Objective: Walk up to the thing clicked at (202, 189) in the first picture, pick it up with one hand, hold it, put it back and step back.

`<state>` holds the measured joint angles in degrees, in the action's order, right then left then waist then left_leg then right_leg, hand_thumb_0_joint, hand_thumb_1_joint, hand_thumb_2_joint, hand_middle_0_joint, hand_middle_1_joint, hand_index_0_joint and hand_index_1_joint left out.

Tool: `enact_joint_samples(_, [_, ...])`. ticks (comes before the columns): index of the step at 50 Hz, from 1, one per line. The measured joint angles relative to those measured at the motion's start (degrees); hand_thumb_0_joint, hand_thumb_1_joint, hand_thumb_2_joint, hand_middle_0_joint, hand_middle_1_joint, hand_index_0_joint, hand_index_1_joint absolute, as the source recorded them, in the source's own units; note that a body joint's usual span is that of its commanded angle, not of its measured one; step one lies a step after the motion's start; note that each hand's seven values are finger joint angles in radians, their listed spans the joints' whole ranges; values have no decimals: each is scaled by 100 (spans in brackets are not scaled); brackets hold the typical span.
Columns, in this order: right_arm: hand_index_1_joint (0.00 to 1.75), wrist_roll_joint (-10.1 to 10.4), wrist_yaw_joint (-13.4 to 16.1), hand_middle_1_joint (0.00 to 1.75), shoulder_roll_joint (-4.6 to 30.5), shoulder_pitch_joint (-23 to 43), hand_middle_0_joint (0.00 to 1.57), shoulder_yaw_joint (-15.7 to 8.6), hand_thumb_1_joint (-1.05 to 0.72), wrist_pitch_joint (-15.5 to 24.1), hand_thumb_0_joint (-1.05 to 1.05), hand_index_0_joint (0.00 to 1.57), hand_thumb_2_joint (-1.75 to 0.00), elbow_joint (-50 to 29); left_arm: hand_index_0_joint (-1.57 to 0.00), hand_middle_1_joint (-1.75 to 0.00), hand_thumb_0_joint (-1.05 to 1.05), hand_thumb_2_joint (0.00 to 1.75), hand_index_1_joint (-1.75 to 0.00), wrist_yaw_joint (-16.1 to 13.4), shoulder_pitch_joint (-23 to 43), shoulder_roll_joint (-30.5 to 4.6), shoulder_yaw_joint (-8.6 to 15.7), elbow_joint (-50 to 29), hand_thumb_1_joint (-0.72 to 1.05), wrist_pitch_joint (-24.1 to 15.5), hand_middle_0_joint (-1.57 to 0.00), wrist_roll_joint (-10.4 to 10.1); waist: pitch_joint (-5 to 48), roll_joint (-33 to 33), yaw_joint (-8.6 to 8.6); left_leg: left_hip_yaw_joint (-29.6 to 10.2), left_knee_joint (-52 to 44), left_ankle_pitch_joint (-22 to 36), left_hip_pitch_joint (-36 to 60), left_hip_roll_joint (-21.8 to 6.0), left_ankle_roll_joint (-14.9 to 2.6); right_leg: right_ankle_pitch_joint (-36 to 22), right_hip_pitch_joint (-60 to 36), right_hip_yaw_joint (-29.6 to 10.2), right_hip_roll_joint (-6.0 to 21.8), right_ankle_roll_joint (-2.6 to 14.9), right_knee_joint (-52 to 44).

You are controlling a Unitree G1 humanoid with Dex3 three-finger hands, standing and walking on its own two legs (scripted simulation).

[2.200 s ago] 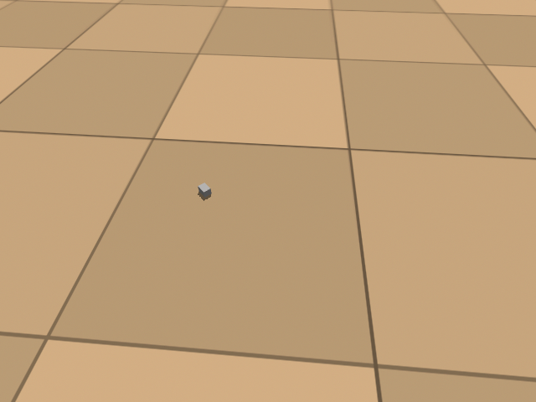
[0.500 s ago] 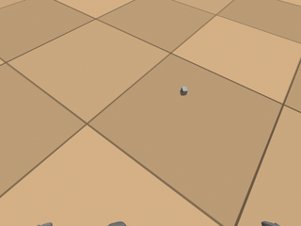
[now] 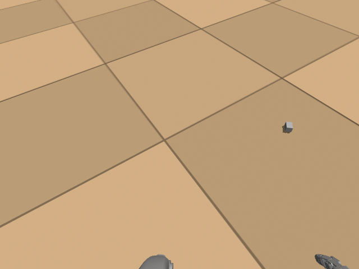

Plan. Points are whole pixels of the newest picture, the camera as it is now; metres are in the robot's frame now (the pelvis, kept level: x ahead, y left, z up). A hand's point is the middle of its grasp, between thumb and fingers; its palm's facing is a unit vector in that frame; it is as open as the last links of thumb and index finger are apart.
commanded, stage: walk up
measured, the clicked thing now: (288, 126) +1.12 -0.70 -0.74
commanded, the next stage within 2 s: stand in 1.12 s
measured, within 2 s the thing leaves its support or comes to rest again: neither
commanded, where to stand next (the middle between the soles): +0.08 +0.02 m, yaw +12 degrees
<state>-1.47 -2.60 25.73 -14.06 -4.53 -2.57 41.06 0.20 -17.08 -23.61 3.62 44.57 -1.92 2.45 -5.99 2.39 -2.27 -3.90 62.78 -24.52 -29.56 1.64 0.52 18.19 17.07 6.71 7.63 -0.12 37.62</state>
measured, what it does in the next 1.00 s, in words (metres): steps on the spot, turning left: left foot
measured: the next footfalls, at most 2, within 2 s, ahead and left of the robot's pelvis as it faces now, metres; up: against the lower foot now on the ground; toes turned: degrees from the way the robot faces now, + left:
left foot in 0.14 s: +0.06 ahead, +0.15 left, +0.00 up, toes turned +7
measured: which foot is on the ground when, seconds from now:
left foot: up 0.00-0.12, down 0.14-1.00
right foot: down 0.00-1.00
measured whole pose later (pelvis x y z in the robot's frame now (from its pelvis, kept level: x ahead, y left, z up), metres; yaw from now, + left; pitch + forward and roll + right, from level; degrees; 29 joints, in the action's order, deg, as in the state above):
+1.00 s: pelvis +0.01 +0.01 +0.00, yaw +16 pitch -2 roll -1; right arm -0.4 0.2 22.1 -7.7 0.7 1.8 58.3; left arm 1.8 -5.1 -22.3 1.7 57.9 1.2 0.2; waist -5.2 -0.6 -1.0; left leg -9.2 34.6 -14.5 -17.7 2.8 1.1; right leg 16.0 15.3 5.5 2.9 -0.2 33.7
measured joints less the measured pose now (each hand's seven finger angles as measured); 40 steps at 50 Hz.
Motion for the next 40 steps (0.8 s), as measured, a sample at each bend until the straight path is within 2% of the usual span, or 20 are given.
enact_joint_samples(3, [30,9,-57,30,-8,-55,20,-1,-90,7,1,21,-90,159,-20,-30,1,90,-30,40,-80,-167,49,-90,90,-28,-21,33,-20,-99,-29,152,-936,-171,339,-188,4,41,3,137,180,-27,34])
enact_joint_samples(5, [30,30,-47,30,-20,-88,20,11,-90,48,1,21,-90,283,-20,-30,1,90,-30,68,-100,-288,77,-117,90,17,-21,8,-17,-188,-58,261,-1638,-45,651,-219,-12,149,71,195,311,-79,214])
enact_joint_samples(7, [30,29,8,30,-23,-150,20,13,-90,158,1,21,-90,379,-20,-30,1,90,-30,82,-126,-391,91,-120,90,99,-21,-36,15,-305,-50,332,-2343,481,987,-105,-43,391,229,196,498,-75,632])
enact_joint_samples(8, [30,-1,55,30,-69,-146,20,14,-90,207,1,21,-90,430,-20,-30,1,90,-30,69,-108,-430,112,-77,90,156,-21,-69,-25,-437,-58,379,-2268,575,987,11,-45,626,334,35,567,-8,951])
enact_joint_samples(10, [30,-15,110,30,-114,-192,20,85,-90,270,1,21,-90,477,-20,-30,1,90,-30,23,-55,-392,104,100,90,282,-21,-118,28,-450,26,289,-2021,449,878,58,-101,1223,546,-335,262,43,1527])
enact_joint_samples(12, [30,11,177,30,-189,-236,20,171,-90,323,1,21,-90,520,-20,-30,1,90,-30,18,12,-364,65,216,91,323,-21,-170,51,-477,112,164,-2034,444,885,89,-136,1353,694,-528,-5,82,1854])
enact_joint_samples(17, [30,69,272,30,-263,-223,20,316,-90,402,1,21,-90,571,-20,-30,1,90,-30,49,121,-166,3,321,91,209,-21,-215,21,-443,185,-55,-1964,423,868,95,-64,1007,579,-505,-286,158,1120])
enact_joint_samples(18, [30,86,282,30,-262,-201,20,332,-90,396,1,21,-90,574,-20,-30,1,90,-30,53,150,-118,-10,341,91,196,-21,-210,10,-409,186,-102,-1879,381,838,85,-42,750,457,-474,-341,178,805])
enact_joint_samples(19, [30,111,293,30,-249,-163,20,339,-90,379,1,21,-90,592,-20,-30,1,90,-30,52,199,-50,-23,377,91,178,-21,-194,-21,-326,183,-173,-1772,329,812,48,-11,295,375,-429,-407,121,627])
enact_joint_samples(20, [30,139,307,30,-242,-111,20,337,-90,348,1,21,-90,630,-20,-30,1,90,-30,53,248,25,-47,410,91,170,-21,-169,-45,-222,185,-263,-1685,289,789,2,11,188,325,-346,-458,40,589])
enact_joint_samples(23, [30,178,339,30,-291,25,20,330,-90,295,1,21,-90,763,-20,-30,1,90,-30,118,330,134,-138,451,91,186,-21,-138,-19,-230,146,-227,-1512,-139,772,81,-160,312,317,-276,-362,-13,693])
enact_joint_samples(24, [30,180,336,30,-286,44,20,327,-90,317,1,21,-90,798,-20,-30,1,90,-30,130,369,170,-164,478,91,204,-21,-136,-8,-252,148,-126,-1592,-173,836,104,-204,347,306,-264,-294,-33,720])
enact_joint_samples(25, [30,174,331,30,-274,60,20,319,-90,353,1,21,-90,837,-20,-30,1,90,-30,135,416,208,-191,510,91,220,-21,-138,2,-263,147,-82,-1735,107,887,126,-206,364,299,-255,-235,-69,738])
enact_joint_samples(26, [30,161,327,30,-262,81,20,313,-90,392,1,21,-90,875,-20,-30,1,90,-30,134,463,239,-213,540,90,237,-21,-144,7,-273,128,-47,-1844,426,916,138,-165,371,305,-268,-198,-96,758])
enact_joint_samples(27, [30,140,326,30,-257,105,20,315,-90,427,1,21,-90,908,-20,-30,1,90,-30,135,510,259,-223,577,90,258,-21,-158,21,-277,101,-28,-1861,453,909,143,-123,366,335,-299,-196,-70,778])
enact_joint_samples(30, [30,98,310,30,-299,173,20,376,-90,498,1,21,-90,980,-20,-30,1,90,-30,131,659,207,-193,688,90,312,-21,-197,37,-272,115,-139,-1849,384,851,96,-91,700,355,-433,-446,35,779])
enact_joint_samples(32, [30,106,316,30,-331,238,20,425,-90,492,1,21,-90,1048,-20,-30,1,90,-30,112,746,143,-156,755,90,277,-21,-214,10,-293,124,-239,-1888,418,853,77,-31,186,269,-413,-529,53,543])
enact_joint_samples(33, [30,121,322,30,-335,287,20,439,-90,473,1,21,-90,1096,-20,-30,1,90,-30,102,778,130,-144,793,90,250,-21,-214,0,-275,122,-290,-1908,439,857,53,4,122,226,-367,-554,16,462])
enact_joint_samples(40, [30,132,320,30,-283,540,20,424,-90,443,1,21,-90,1366,-20,-30,1,90,-30,124,935,136,-208,1050,91,285,-21,-194,19,-269,121,-379,-2356,719,1033,128,30,68,68,-279,-463,-18,167])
